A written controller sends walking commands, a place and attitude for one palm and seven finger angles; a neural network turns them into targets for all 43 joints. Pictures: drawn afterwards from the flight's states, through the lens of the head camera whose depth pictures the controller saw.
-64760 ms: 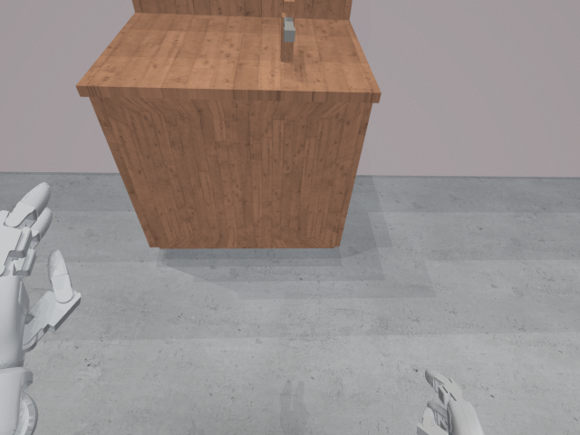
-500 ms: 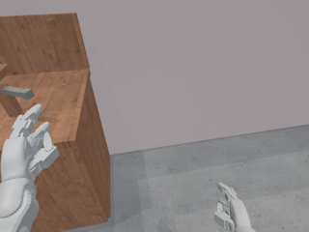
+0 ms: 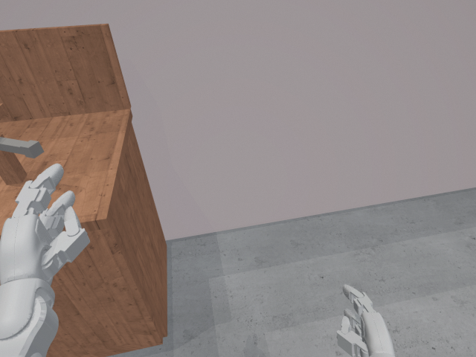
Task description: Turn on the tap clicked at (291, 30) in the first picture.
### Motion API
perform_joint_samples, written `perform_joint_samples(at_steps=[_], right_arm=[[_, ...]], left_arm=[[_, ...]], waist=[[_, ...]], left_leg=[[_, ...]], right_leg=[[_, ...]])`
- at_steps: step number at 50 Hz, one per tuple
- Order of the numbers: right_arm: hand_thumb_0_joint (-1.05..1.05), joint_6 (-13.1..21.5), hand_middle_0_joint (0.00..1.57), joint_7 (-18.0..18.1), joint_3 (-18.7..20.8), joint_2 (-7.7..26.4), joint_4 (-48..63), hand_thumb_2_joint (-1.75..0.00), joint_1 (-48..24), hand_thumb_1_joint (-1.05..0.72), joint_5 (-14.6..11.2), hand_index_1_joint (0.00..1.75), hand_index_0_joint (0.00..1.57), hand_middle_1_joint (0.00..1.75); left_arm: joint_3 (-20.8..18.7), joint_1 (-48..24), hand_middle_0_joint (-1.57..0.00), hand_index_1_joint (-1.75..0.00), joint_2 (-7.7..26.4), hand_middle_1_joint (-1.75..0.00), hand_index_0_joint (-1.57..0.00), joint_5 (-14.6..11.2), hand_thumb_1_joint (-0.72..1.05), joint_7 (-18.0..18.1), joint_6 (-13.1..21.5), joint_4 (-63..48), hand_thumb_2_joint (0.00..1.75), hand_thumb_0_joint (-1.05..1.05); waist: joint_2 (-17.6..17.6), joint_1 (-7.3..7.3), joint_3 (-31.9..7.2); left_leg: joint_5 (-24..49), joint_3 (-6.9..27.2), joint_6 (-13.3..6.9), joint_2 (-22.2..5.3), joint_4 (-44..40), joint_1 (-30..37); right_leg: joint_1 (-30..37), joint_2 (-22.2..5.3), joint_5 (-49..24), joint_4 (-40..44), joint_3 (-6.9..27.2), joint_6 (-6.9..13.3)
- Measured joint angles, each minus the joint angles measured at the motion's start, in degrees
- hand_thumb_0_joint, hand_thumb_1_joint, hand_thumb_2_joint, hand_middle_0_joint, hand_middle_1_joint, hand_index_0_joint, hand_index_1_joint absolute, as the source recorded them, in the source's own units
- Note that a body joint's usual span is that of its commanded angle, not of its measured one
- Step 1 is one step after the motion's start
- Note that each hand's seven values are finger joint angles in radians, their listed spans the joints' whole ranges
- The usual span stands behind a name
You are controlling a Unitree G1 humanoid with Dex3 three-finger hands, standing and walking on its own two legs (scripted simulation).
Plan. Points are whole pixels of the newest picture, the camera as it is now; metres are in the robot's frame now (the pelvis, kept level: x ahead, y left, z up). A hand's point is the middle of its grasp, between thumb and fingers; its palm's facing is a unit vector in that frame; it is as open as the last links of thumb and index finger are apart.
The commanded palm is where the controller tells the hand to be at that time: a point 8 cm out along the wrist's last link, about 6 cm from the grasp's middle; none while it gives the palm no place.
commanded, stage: reach beside the lever's end, fingers flat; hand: left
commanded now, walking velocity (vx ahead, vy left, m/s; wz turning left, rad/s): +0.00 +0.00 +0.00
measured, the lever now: (32, 149) +0.43 +0.55 +0.14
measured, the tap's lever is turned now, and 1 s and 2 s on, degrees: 62 62 62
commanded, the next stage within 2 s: none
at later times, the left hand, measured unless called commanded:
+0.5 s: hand (92, 220) +0.22 +0.26 +0.17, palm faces +0.52 -0.85 -0.09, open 7.4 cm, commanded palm +0.18 +0.30 +0.18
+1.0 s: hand (88, 210) +0.26 +0.29 +0.16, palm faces +0.56 -0.83 -0.09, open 7.6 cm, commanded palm +0.22 +0.33 +0.16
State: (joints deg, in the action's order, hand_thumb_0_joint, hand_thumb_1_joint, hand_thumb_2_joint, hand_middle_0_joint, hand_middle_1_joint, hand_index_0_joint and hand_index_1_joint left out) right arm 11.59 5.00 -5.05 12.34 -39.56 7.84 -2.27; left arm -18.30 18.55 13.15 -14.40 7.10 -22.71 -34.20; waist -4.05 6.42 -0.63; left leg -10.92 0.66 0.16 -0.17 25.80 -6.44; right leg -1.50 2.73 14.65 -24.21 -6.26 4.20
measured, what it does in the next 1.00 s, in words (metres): stands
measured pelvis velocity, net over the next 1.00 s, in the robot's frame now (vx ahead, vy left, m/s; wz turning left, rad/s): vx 0.02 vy -0.01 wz -0.02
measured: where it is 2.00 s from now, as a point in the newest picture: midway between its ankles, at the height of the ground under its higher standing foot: outside the picture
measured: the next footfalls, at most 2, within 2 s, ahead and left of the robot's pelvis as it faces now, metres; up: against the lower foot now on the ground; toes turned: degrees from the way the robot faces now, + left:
none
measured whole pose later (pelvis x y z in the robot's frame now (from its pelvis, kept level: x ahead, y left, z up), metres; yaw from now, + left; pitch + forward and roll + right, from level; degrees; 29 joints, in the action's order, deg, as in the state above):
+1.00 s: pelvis +0.02 -0.01 +0.00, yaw -1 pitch -4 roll +1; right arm 9.1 7.4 -2.9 13.6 -39.6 10.1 -3.6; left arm -26.9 5.9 18.4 -14.3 4.7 -16.1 -8.8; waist -2.4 4.4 -1.4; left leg -13.2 -0.1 1.0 -0.7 28.2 -11.1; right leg -7.3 3.1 17.6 -28.4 -5.4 5.0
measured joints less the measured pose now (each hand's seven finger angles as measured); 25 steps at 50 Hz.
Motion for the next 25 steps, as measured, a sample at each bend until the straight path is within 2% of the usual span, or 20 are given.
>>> perform_joint_samples(at_steps=[12,25], right_arm=[[0.01,-0.07,0.21,1.09,0.43,0.10,-0.08,-0.90,0.08,-0.90,-0.31,0.30,0.20,0.30],[0.01,-0.86,0.21,1.15,1.19,0.64,0.12,-0.90,1.26,-0.90,-0.64,0.30,0.20,0.30]], left_arm=[[-2.32,-3.58,-0.20,-0.30,0.88,-0.30,-0.21,0.12,0.90,-0.70,0.97,6.59,0.90,0.02],[-4.53,-4.68,-0.20,-0.29,1.86,-0.30,-0.20,-0.40,0.90,-1.14,2.84,10.97,0.90,0.02]], waist=[[0.15,0.00,0.27],[0.73,-0.83,-0.43]], left_leg=[[-0.54,0.25,0.58,-0.45,0.08,-0.18],[-1.42,-0.37,0.87,-0.48,0.50,-1.37]], right_leg=[[-0.10,0.50,0.50,0.09,-0.14,0.54],[-2.08,0.43,1.87,-1.63,0.48,0.79]])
